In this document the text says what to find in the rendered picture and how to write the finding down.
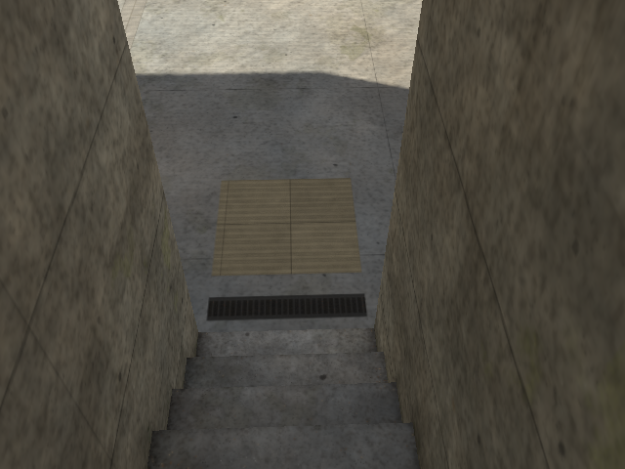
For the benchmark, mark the stairs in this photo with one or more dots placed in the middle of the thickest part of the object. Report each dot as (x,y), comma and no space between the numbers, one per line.
(285,399)

